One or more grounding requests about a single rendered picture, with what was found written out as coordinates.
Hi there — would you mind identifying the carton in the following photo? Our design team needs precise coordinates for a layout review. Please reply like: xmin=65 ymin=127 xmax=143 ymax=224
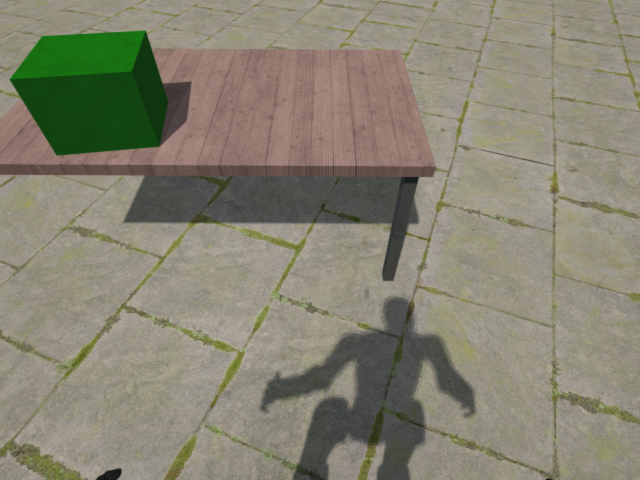
xmin=10 ymin=30 xmax=168 ymax=156

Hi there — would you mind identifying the table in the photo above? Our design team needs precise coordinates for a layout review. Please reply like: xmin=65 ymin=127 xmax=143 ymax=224
xmin=0 ymin=48 xmax=436 ymax=281

